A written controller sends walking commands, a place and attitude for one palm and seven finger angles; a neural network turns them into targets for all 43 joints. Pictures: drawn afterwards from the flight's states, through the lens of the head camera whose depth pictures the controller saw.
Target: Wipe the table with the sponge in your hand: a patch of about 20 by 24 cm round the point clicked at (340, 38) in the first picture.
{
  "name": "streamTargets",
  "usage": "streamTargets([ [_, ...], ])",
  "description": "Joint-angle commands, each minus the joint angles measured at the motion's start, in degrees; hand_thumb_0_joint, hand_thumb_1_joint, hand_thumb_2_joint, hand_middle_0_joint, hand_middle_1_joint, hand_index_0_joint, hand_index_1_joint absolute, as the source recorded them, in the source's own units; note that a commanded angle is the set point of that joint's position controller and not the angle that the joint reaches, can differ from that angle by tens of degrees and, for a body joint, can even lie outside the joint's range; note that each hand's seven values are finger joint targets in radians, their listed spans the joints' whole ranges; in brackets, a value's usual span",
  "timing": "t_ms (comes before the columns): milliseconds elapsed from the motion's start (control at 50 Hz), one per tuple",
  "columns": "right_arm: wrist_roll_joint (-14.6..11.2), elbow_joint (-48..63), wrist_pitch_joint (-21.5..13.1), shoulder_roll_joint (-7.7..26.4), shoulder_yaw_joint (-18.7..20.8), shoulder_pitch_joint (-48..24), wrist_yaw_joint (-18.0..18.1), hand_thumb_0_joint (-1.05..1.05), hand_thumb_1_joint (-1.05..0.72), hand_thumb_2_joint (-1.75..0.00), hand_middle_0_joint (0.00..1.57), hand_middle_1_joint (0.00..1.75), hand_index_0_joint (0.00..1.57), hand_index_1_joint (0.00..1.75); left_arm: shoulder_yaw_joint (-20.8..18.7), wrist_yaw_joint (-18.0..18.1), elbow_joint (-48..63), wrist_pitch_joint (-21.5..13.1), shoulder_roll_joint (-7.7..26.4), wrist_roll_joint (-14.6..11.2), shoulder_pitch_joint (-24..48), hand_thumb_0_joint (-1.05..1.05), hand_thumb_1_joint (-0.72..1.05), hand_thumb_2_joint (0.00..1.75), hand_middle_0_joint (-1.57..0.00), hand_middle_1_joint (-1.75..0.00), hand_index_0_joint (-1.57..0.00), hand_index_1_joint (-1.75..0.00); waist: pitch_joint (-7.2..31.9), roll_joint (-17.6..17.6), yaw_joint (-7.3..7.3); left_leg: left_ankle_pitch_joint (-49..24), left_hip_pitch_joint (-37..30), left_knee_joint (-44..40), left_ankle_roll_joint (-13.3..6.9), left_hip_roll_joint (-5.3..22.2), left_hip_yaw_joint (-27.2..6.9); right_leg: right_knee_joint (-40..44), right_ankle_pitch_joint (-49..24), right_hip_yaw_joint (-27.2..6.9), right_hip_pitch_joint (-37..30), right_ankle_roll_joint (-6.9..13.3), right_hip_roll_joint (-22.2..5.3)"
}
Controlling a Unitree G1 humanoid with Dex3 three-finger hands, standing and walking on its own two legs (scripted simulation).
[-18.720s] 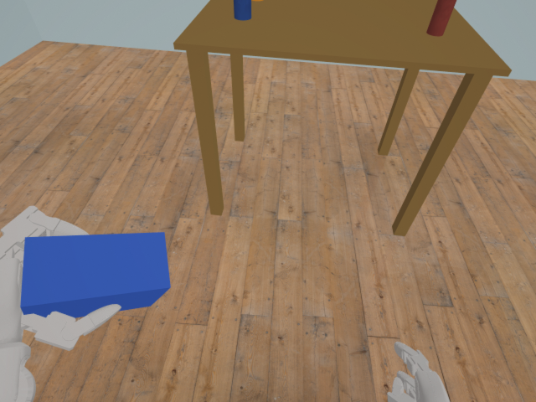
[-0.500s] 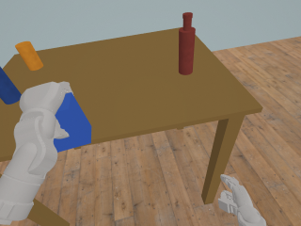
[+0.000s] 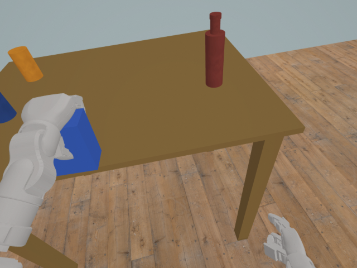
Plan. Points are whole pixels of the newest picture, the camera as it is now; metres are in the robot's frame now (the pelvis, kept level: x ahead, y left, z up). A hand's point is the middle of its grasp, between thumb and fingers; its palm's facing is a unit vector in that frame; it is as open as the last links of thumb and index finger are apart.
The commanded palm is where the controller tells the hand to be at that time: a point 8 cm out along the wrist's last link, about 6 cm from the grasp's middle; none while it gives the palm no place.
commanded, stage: move the sponge above the wiping area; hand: left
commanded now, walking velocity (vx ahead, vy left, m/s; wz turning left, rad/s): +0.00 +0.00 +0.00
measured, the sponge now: (71, 150) +0.30 +0.30 +0.13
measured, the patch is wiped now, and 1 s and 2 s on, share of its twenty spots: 0.00 0.00 0.00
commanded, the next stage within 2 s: none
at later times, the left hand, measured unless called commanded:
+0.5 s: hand (69, 117) +0.36 +0.31 +0.18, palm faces -0.02 +0.03 -1.00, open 10.5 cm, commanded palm +0.32 +0.31 +0.26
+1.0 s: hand (58, 117) +0.34 +0.33 +0.19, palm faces +0.04 +0.01 -1.00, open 10.5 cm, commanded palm +0.31 +0.32 +0.27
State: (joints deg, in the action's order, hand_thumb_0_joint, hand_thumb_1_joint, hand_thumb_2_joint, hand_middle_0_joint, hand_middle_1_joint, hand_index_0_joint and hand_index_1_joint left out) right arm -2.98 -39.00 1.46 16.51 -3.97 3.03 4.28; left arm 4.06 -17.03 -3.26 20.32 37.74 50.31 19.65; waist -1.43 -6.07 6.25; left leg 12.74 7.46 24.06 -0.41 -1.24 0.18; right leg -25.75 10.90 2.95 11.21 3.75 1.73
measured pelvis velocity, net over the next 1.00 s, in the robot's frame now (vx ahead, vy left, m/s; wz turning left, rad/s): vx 0.02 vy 0.02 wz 0.01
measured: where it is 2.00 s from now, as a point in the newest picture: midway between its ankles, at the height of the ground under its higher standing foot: outside the picture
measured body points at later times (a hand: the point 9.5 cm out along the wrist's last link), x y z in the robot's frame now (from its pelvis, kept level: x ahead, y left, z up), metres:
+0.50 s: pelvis +0.00 +0.01 +0.00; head +0.00 -0.03 +0.45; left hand +0.35 +0.30 +0.23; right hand +0.22 -0.21 -0.10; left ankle +0.01 +0.12 -0.74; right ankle +0.04 -0.07 -0.74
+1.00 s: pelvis +0.02 +0.02 +0.00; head +0.02 -0.02 +0.45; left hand +0.34 +0.32 +0.24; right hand +0.26 -0.18 -0.09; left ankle +0.01 +0.12 -0.74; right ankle +0.04 -0.07 -0.74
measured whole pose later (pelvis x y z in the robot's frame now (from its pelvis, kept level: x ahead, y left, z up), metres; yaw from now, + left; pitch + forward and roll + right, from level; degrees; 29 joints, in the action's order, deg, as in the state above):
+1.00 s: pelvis +0.02 +0.02 +0.00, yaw +1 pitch -2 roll +0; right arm -3.5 -39.0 1.5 15.9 -3.5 2.3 4.0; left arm 5.1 -14.1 -7.2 19.7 36.5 51.2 24.8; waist -0.5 -5.7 7.1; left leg 12.9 7.7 22.5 -2.2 -2.7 0.0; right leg -23.3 10.7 2.9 10.8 1.9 0.4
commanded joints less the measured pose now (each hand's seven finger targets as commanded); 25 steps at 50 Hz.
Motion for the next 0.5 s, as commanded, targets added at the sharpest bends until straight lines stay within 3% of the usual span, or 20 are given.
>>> streamTargets([
  [0, 0.4, 9.1, -3.5, 4.2, 2.0, -10.2, 0.4, 0.0, -0.9, -0.9, 0.2, 0.3, 0.2, 0.3, -15.4, 6.9, 8.6, -2.5, 20.4, 2.0, 24.8, 0.0, 0.1, 1.3, -1.2, -1.6, -1.2, -1.6, 15.9, 1.9, 1.03, -10.8, 3.7, -2.8, -1.1, -1.5, -0.1, 4.1, -4.9, -6.9, -11.6, -0.2, -2.4],
  [60, -0.3, 9.0, -3.4, 4.9, 2.4, -11.1, 0.0, 0.0, -0.9, -0.9, 0.2, 0.3, 0.2, 0.3, -14.1, 8.7, 6.3, -1.0, 18.3, 1.8, 25.9, 0.0, 0.1, 1.3, -1.2, -1.6, -1.2, -1.6, 15.2, -0.2, 0.68, -10.3, 3.2, -3.1, -0.7, -1.4, -0.4, 4.8, -4.6, -7.4, -10.0, 0.2, -1.8],
  [80, 0.2, 8.7, -3.3, 4.8, 2.3, -10.4, -0.3, 0.0, -0.9, -0.9, 0.2, 0.3, 0.2, 0.3, -13.4, 9.0, 4.9, -0.1, 17.8, 2.0, 26.2, 0.0, 0.1, 1.3, -1.2, -1.6, -1.2, -1.6, 16.8, 1.6, 1.23, -10.7, 4.3, -3.2, -0.7, -1.5, 0.2, 4.1, -5.1, -6.7, -11.8, 0.0, -2.7],
  [100, -0.1, 8.1, -2.8, 4.7, 2.3, -10.5, -0.2, 0.0, -0.9, -0.9, 0.2, 0.3, 0.2, 0.3, -11.1, 8.7, 1.4, 1.0, 15.7, 1.8, 25.3, 0.0, 0.1, 1.3, -1.2, -1.6, -1.2, -1.6, 13.7, 2.6, 0.28, -9.3, 5.1, -3.7, -0.7, -1.2, 0.3, 4.9, -4.2, -6.6, -10.4, -0.3, -2.6],
  [120, -0.1, 7.6, -2.4, 5.4, 2.6, -10.2, -0.2, 0.0, -0.9, -0.9, 0.2, 0.3, 0.2, 0.3, -11.6, 8.6, -0.8, 1.9, 16.6, 2.0, 24.7, 0.0, 0.1, 1.3, -1.2, -1.6, -1.2, -1.6, 13.2, 4.0, 0.26, -8.2, 5.5, -4.1, -0.7, -1.1, 0.3, 5.4, -3.5, -6.4, -10.2, -0.5, -2.6],
  [160, -0.9, 8.8, -2.4, 5.6, 2.6, -11.7, -0.1, 0.0, -0.9, -0.9, 0.2, 0.3, 0.2, 0.3, -9.9, 7.3, -1.0, 3.3, 15.8, 2.6, 26.5, 0.0, 0.1, 1.3, -1.2, -1.6, -1.2, -1.6, 13.4, 4.2, -0.31, -6.4, 4.9, -3.7, -1.0, -1.2, 0.2, 5.8, -1.0, -6.9, -9.0, -0.7, -2.2],
  [180, -0.5, 8.7, -2.6, 5.7, 2.4, -11.1, -0.3, 0.0, -0.9, -0.9, 0.2, 0.3, 0.2, 0.3, -8.0, 6.7, -0.2, 3.5, 15.5, 3.2, 30.2, 0.0, 0.1, 1.3, -1.2, -1.6, -1.2, -1.6, 17.0, 4.1, -0.3, -7.7, 5.0, -3.5, -1.1, -1.5, 0.7, 4.9, -2.4, -6.4, -11.0, -0.7, -3.0],
  [240, -0.8, 9.1, -2.5, 5.6, 2.6, -10.4, 0.5, 0.0, -0.9, -0.9, 0.2, 0.3, 0.2, 0.3, -5.2, 4.3, -1.2, 3.2, 14.1, 3.4, 31.0, 0.0, 0.1, 1.3, -1.2, -1.6, -1.2, -1.6, 16.5, 4.4, -1.38, -6.8, 4.0, -3.8, -1.7, -1.6, 0.4, 5.2, -2.5, -5.7, -9.7, -1.3, -2.5],
  [260, -1.2, 9.5, -2.9, 5.7, 2.7, -10.6, 0.7, 0.0, -0.9, -0.9, 0.2, 0.3, 0.2, 0.3, -7.4, 4.0, 0.0, 2.3, 16.1, 3.5, 31.9, 0.0, 0.1, 1.3, -1.2, -1.6, -1.2, -1.6, 17.6, 4.0, -1.63, -6.3, 3.0, -3.3, -1.7, -1.2, 0.0, 5.5, -1.5, -6.2, -9.5, -1.1, -2.1],
  [280, -0.6, 9.4, -3.4, 5.4, 2.2, -10.0, 0.7, 0.0, -0.9, -0.9, 0.2, 0.3, 0.2, 0.3, -6.6, 3.5, -0.3, 1.4, 16.2, 3.9, 33.7, 0.0, 0.1, 1.3, -1.2, -1.6, -1.2, -1.6, 19.3, 5.5, -1.15, -7.6, 3.9, -2.7, -1.8, -1.7, 0.4, 4.5, -2.3, -6.4, -11.0, -1.1, -2.9],
  [300, -0.7, 8.6, -3.2, 5.4, 2.5, -8.6, 1.1, 0.0, -0.9, -0.9, 0.2, 0.3, 0.2, 0.3, -7.3, 3.2, -3.7, 0.7, 16.7, 3.9, 31.8, 0.0, 0.1, 1.3, -1.2, -1.6, -1.2, -1.6, 17.2, 6.2, -1.75, -7.1, 4.2, -2.9, -2.0, -1.5, 0.3, 4.9, -2.0, -6.1, -9.9, -1.3, -2.6],
  [340, -0.7, 8.9, -3.0, 5.5, 2.6, -8.1, 1.3, 0.0, -0.9, -0.9, 0.2, 0.3, 0.2, 0.3, -7.7, 3.3, -2.4, -1.8, 17.0, 4.1, 33.4, 0.0, 0.1, 1.3, -1.2, -1.6, -1.2, -1.6, 16.7, 5.4, -1.44, -6.7, 3.9, -3.6, -1.9, -1.5, -0.1, 5.0, -2.1, -5.3, -9.4, -1.2, -2.3],
  [360, -0.8, 9.1, -3.4, 5.6, 2.6, -8.4, 1.4, 0.0, -0.9, -0.9, 0.2, 0.3, 0.2, 0.3, -9.6, 3.8, -1.2, -2.8, 18.8, 4.1, 34.6, 0.0, 0.1, 1.3, -1.2, -1.6, -1.2, -1.6, 17.1, 2.9, -1.41, -6.2, 3.0, -3.4, -1.7, -1.3, -0.5, 5.3, -1.1, -5.7, -8.6, -0.9, -1.9],
  [380, -0.4, 9.1, -3.9, 5.1, 2.3, -7.7, 1.3, 0.0, -0.9, -0.9, 0.2, 0.3, 0.2, 0.3, -8.6, 4.4, -1.7, -3.7, 17.9, 4.3, 36.8, 0.0, 0.1, 1.3, -1.2, -1.6, -1.2, -1.6, 19.0, 3.7, -0.89, -7.8, 3.7, -3.0, -1.6, -1.7, -0.2, 4.3, -2.1, -5.6, -10.2, -0.7, -2.6],
  [400, -0.5, 8.0, -3.6, 5.1, 2.6, -6.6, 1.5, 0.0, -0.9, -0.9, 0.2, 0.3, 0.2, 0.3, -9.7, 5.1, -5.1, -4.2, 18.3, 4.3, 35.4, 0.0, 0.1, 1.3, -1.2, -1.6, -1.2, -1.6, 16.6, 3.6, -1.41, -7.9, 3.7, -3.5, -1.6, -1.3, -0.4, 4.8, -2.3, -4.9, -8.7, -0.6, -2.1],
  [440, -0.4, 7.7, -3.1, 5.6, 2.9, -6.2, 1.4, 0.0, -0.9, -0.9, 0.2, 0.3, 0.2, 0.3, -11.5, 6.5, -6.5, -5.1, 19.6, 4.4, 35.3, 0.0, 0.1, 1.3, -1.2, -1.6, -1.2, -1.6, 15.7, 3.5, -0.72, -8.3, 4.4, -4.1, -1.2, -1.3, -0.5, 4.9, -3.3, -4.8, -8.8, -0.4, -2.0],
  [460, -0.6, 8.1, -3.2, 5.9, 3.0, -6.7, 1.3, 0.0, -0.9, -0.9, 0.2, 0.3, 0.2, 0.3, -12.4, 7.2, -5.7, -5.1, 20.6, 4.5, 36.0, 0.0, 0.1, 1.3, -1.2, -1.6, -1.2, -1.6, 16.4, 0.9, -0.65, -8.3, 3.9, -3.8, -1.1, -1.3, -0.5, 5.1, -3.2, -5.4, -8.9, -0.1, -1.8],
  [480, -0.2, 8.5, -3.4, 5.4, 2.8, -6.5, 0.9, 0.0, -0.9, -0.9, 0.2, 0.3, 0.2, 0.3, -12.2, 7.9, -3.7, -5.2, 20.3, 5.0, 37.4, 0.0, 0.1, 1.3, -1.2, -1.6, -1.2, -1.6, 19.6, 1.1, 0.21, -11.2, 3.9, -3.6, -0.9, -1.4, -0.4, 3.7, -5.6, -5.3, -11.5, 0.2, -2.3],
])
